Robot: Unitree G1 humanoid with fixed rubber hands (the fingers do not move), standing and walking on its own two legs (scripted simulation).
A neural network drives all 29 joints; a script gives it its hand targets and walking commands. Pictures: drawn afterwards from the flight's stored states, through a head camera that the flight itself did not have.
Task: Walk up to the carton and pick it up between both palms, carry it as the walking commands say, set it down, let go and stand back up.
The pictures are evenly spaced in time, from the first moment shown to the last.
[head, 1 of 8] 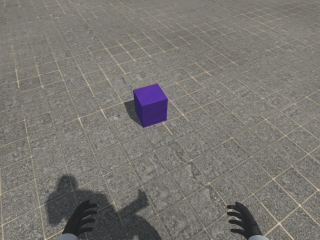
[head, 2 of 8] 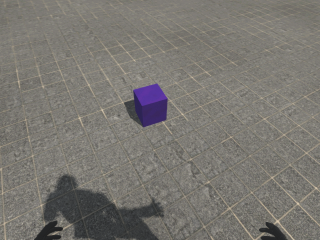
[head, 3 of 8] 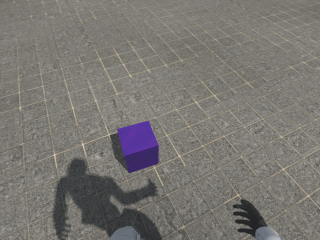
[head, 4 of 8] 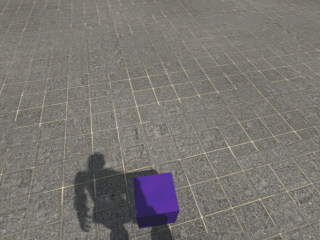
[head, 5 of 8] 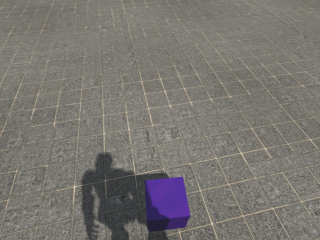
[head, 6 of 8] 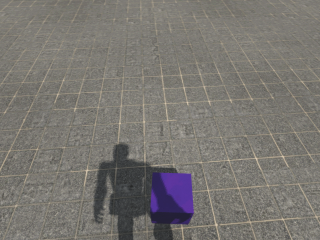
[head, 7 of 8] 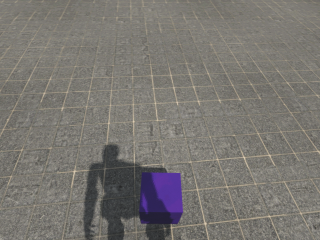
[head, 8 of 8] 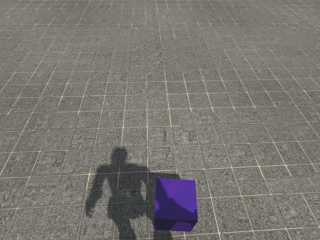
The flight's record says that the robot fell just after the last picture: no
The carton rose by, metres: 0.00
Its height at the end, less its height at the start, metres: +0.00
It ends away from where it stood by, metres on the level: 0.00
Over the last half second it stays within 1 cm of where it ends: yes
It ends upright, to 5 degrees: yes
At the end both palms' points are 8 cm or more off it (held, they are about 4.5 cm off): yes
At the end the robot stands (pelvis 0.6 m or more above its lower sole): yes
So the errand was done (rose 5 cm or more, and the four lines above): no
